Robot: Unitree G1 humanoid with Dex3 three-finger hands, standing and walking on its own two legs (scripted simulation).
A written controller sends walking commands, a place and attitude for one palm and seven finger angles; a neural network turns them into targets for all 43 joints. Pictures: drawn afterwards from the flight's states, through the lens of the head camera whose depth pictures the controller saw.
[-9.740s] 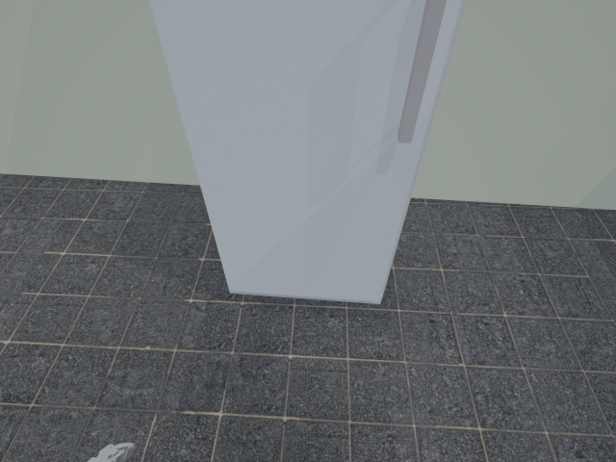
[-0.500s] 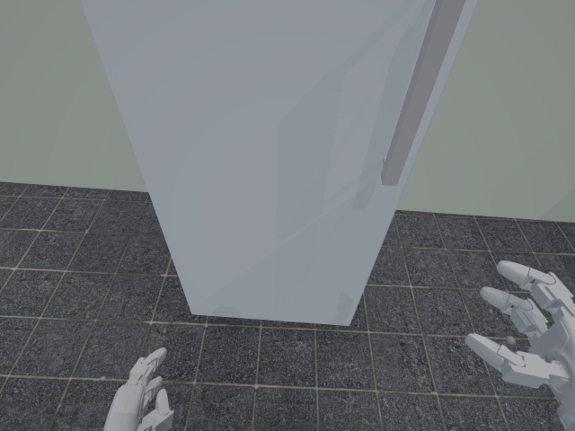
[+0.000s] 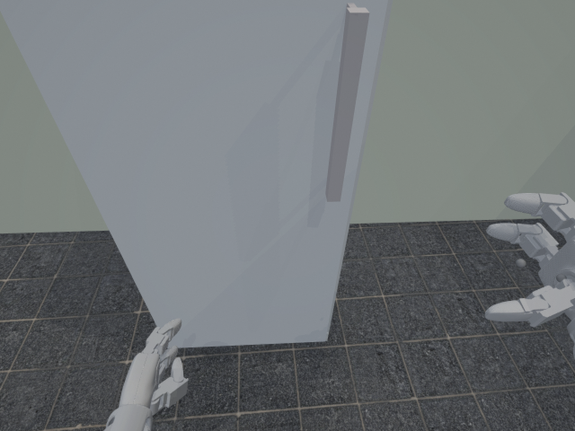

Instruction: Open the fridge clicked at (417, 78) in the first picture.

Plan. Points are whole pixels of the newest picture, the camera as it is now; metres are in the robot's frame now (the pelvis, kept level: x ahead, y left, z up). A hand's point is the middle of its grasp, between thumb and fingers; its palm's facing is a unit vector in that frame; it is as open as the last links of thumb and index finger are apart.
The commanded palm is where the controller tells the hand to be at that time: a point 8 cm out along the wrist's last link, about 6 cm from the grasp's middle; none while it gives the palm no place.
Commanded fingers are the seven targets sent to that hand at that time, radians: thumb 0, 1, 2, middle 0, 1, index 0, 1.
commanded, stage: raise the hand to about handle height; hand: right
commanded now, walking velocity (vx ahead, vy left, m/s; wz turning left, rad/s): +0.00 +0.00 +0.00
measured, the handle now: (340, 115) +0.55 -0.10 +0.20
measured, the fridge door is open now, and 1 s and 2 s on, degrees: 0 0 0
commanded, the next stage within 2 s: move the hooked fingers beside the handle in 0.76 s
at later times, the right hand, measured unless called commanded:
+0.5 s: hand (514, 228) +0.27 -0.25 +0.21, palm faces +0.05 +1.00 -0.05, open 14.0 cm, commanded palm +0.23 -0.30 +0.23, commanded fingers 0.00 0.50 -0.30 0.30 1.20 0.30 1.20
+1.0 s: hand (498, 209) +0.29 -0.24 +0.22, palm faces +0.09 +0.99 -0.04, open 14.0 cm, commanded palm +0.27 -0.28 +0.23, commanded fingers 0.00 0.50 -0.30 0.30 1.20 0.30 1.20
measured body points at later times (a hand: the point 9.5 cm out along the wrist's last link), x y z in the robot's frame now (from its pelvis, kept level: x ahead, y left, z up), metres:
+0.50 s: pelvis -0.01 +0.02 +0.01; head -0.05 +0.03 +0.45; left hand +0.19 +0.25 -0.05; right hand +0.26 -0.30 +0.22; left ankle -0.02 +0.13 -0.74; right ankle +0.04 -0.10 -0.74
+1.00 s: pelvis +0.00 +0.03 +0.00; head -0.04 +0.04 +0.45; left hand +0.21 +0.25 -0.06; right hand +0.28 -0.29 +0.22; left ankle -0.02 +0.13 -0.74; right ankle +0.04 -0.10 -0.74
